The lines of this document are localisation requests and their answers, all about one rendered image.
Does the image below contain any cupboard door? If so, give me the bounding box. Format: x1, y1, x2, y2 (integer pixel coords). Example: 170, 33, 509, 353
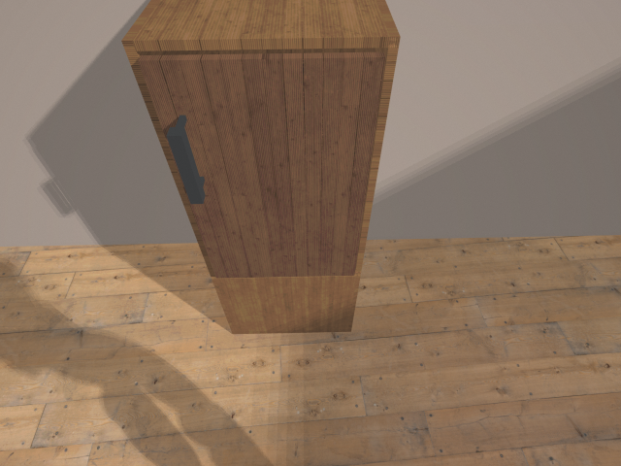
138, 52, 385, 279

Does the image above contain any handle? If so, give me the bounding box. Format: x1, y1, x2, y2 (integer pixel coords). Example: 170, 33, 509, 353
167, 116, 206, 204

